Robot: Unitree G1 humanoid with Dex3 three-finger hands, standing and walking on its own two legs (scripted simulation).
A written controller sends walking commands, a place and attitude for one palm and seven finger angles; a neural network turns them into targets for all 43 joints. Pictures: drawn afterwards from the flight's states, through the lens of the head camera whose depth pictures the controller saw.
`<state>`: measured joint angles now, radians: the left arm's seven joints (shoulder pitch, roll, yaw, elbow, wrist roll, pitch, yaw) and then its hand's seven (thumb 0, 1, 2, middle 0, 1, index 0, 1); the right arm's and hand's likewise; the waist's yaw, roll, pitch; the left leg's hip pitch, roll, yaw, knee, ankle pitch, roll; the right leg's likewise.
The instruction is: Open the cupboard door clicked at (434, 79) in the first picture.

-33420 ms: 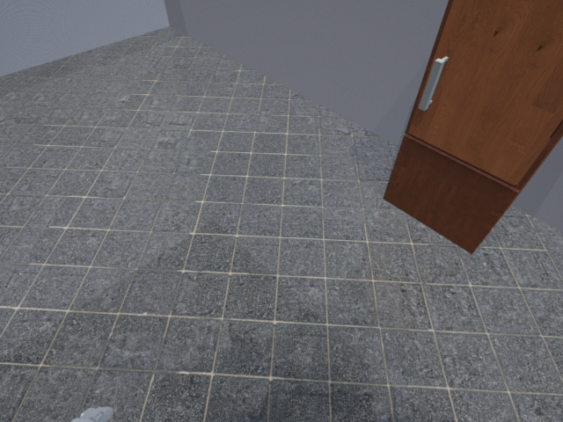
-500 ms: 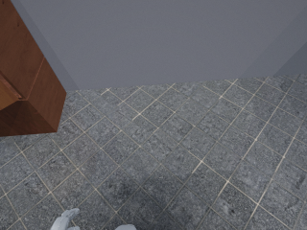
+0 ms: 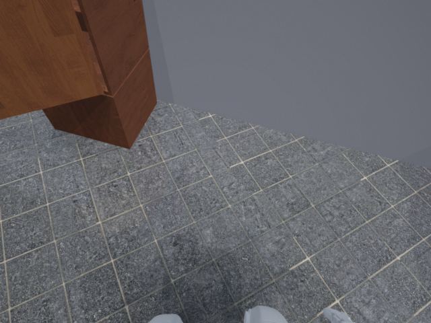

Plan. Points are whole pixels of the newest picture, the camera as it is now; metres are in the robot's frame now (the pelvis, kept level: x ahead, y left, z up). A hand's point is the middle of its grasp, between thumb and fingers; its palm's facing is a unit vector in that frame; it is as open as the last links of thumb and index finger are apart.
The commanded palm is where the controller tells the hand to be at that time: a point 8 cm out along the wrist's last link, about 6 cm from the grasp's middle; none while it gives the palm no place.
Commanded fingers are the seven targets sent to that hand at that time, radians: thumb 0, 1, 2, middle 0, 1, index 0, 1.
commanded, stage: turn to face it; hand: left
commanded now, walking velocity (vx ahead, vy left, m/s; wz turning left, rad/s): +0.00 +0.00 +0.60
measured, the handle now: out of the picture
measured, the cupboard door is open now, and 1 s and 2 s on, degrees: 42 42 42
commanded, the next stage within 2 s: take the last steps up to it in 0.72 s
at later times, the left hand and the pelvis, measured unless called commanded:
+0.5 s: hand out of the picture +0.05 +0.16 -0.15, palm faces +0.26 -0.93 -0.25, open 7.4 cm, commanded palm none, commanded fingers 0.00 0.90 0.90 -0.20 -0.30 -0.20 -0.30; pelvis +0.01 -0.05 +0.01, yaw +18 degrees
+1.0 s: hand out of the picture -0.04 +0.20 -0.16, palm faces +0.47 -0.85 -0.22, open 7.4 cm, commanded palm none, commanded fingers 0.00 0.90 0.90 -0.20 -0.30 -0.20 -0.30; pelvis +0.00 -0.01 +0.01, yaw +27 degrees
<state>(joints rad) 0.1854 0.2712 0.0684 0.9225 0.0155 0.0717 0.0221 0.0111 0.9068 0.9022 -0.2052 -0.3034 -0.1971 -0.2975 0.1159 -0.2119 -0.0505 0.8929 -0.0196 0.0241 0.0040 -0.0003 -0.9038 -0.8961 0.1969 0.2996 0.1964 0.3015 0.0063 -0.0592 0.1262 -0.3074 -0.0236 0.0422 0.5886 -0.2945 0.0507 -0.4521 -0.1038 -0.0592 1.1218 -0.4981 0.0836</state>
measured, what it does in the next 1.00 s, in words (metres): steps on the spot, turning left: right foot, then left foot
